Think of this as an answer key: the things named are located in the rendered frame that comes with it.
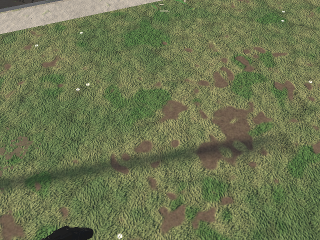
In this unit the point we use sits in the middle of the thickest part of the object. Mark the left robot hand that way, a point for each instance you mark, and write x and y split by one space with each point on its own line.
70 233

